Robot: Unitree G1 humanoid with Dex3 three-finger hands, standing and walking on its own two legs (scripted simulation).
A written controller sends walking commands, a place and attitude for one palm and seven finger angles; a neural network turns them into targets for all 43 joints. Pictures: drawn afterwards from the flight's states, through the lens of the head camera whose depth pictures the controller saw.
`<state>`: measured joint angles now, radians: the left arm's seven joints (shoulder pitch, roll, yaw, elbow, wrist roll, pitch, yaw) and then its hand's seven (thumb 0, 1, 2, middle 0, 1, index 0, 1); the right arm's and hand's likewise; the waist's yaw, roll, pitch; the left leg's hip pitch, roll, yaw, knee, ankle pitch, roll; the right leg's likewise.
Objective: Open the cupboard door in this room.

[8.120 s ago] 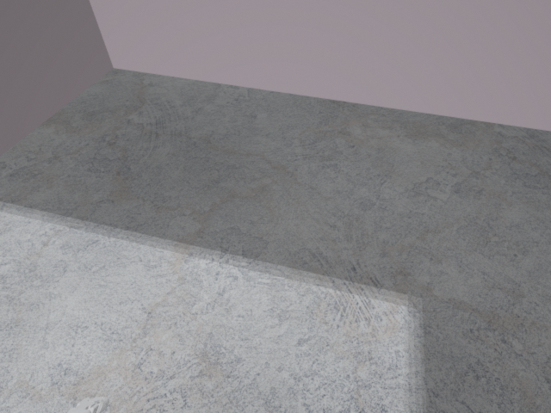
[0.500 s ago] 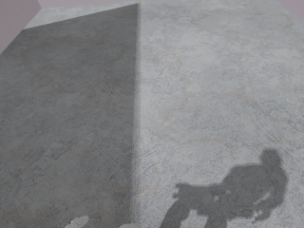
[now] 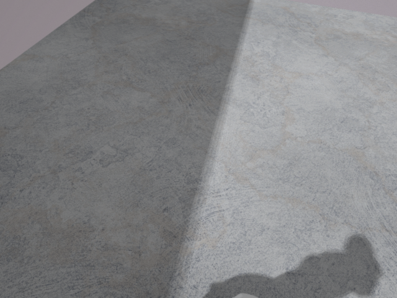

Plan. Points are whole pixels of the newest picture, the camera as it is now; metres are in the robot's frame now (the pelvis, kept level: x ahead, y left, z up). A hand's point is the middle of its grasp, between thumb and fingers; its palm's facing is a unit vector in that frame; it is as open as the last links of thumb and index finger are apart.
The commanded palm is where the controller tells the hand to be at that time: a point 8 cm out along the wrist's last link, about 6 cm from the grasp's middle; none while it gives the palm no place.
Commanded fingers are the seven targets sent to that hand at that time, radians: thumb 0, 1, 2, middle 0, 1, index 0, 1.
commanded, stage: turn or walk to find it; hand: left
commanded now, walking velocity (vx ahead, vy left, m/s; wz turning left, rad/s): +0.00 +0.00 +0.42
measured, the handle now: out of the picture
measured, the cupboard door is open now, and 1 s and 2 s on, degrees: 0 0 0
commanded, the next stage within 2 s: stand and wait in 2.00 s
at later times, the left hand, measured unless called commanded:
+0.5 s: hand out of the picture +0.01 +0.15 -0.14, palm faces +0.24 -0.93 -0.28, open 7.3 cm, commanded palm none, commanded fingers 0.00 0.90 0.90 -0.20 -0.30 -0.20 -0.30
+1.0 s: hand out of the picture -0.11 +0.19 -0.16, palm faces +0.46 -0.85 -0.26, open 7.3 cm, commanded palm none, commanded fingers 0.00 0.90 0.90 -0.20 -0.30 -0.20 -0.30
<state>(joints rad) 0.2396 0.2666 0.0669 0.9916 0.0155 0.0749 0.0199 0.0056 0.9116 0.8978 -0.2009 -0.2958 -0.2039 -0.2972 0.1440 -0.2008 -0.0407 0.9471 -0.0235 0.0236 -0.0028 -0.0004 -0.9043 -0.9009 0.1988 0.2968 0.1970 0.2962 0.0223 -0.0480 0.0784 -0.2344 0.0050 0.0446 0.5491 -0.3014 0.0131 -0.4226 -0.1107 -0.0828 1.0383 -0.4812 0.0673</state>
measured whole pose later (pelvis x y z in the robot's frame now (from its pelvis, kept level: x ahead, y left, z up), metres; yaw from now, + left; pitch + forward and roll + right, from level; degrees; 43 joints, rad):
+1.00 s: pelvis -0.07 -0.03 +0.01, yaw +26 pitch -1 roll +0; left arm 0.21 0.24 0.06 0.96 0.01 0.06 0.01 0.00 0.91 0.90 -0.20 -0.30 -0.20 -0.30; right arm 0.18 -0.19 -0.04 0.96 -0.03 0.04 0.00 0.00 -0.90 -0.90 0.20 0.30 0.20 0.30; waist 0.00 -0.01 0.05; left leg -0.25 -0.01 -0.02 0.46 -0.21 0.02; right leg -0.39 -0.07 -0.04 0.90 -0.44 0.07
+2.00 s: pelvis -0.09 -0.08 +0.00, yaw +52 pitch -1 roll +1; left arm 0.17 0.19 0.03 0.91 0.02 0.01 0.02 0.00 0.91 0.90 -0.20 -0.30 -0.20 -0.30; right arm 0.19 -0.23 -0.07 0.96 -0.02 0.06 0.01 0.00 -0.90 -0.90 0.20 0.30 0.20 0.30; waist -0.02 0.05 0.06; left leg -0.37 -0.04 -0.07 0.77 -0.42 -0.02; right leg -0.26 -0.05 -0.10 0.60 -0.32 -0.01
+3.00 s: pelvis -0.12 -0.12 +0.00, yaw +68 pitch -1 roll +1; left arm 0.21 0.18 0.04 1.02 0.03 0.02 0.03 0.00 0.92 0.90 -0.21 -0.30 -0.21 -0.30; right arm 0.24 -0.21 -0.06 1.06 -0.01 0.06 0.00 0.00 -0.91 -0.90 0.20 0.30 0.20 0.30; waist -0.01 -0.01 0.08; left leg -0.30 0.02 0.05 0.75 -0.46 -0.03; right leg -0.22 -0.11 -0.15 0.55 -0.30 0.01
